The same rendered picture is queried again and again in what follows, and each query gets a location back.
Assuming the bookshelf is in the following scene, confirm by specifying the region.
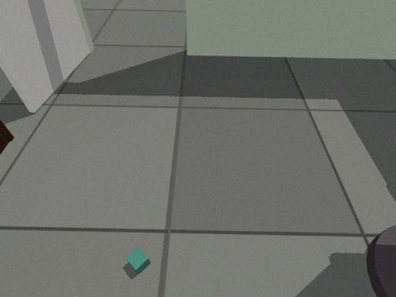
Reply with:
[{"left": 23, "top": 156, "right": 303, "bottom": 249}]
[{"left": 0, "top": 120, "right": 14, "bottom": 154}]

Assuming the cube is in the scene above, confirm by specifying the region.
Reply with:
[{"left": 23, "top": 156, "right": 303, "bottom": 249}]
[{"left": 126, "top": 247, "right": 150, "bottom": 275}]

